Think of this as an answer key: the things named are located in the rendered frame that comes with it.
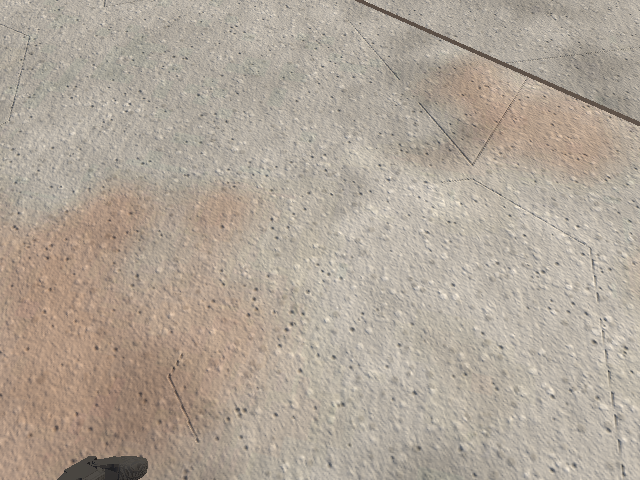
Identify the left robot hand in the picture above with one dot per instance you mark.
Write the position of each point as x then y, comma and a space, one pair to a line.
112, 468

